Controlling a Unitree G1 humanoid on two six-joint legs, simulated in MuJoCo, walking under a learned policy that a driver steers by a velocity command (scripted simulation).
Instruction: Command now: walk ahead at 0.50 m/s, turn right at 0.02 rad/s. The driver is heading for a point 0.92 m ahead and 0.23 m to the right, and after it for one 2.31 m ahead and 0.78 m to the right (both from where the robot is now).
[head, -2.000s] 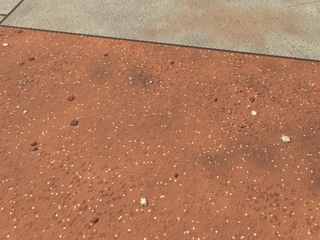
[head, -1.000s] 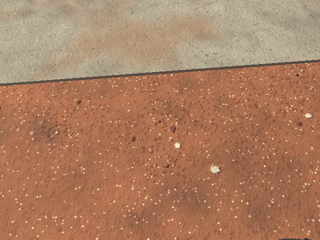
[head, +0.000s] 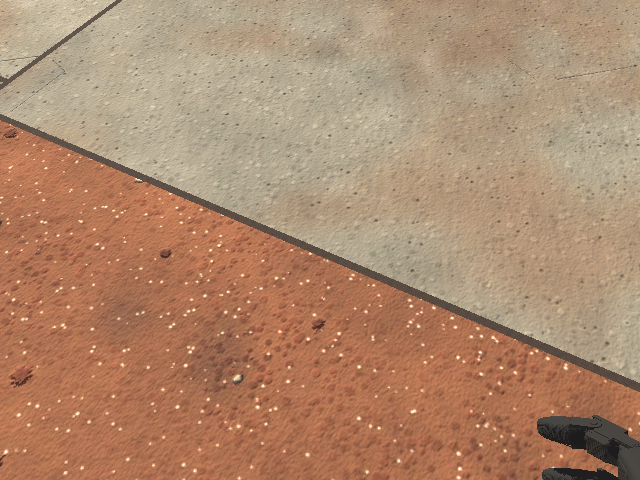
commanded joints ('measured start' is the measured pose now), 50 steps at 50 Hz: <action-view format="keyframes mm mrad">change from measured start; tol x32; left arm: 1 -40 209 44 -32 -15 6 7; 24 -391 37 1 -234 8 32 -50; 29 26 211 98 -158 2 53 -27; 50 -17 143 47 -136 17 10 21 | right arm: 1 60 -130 -52 -57 -5 -29 -2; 30 333 -62 -43 107 -41 -25 -62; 50 -106 -123 -34 18 -12 -77 -10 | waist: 1 -149 -121 -36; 4 -211 234 -428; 24 -182 4 74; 31 -11 -205 -408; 50 -23 -132 1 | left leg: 1 219 -60 51 -112 -7 50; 4 986 378 -610 -184 -108 269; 10 461 210 -165 -410 15 169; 21 525 220 155 -471 162 135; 28 605 202 259 36 748 47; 31 -176 -89 -63 816 -516 -63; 50 -18 -13 -31 -81 143 -34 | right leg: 1 -44 -241 148 108 756 -158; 2 -132 -192 116 282 777 -127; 4 -679 29 152 908 -247 -30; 18 -715 -116 201 571 370 0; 28 -339 65 8 332 175 -161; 31 341 -319 994 43 -96 -448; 39 -245 -141 459 -41 436 -318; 50 -102 -179 433 37 327 -226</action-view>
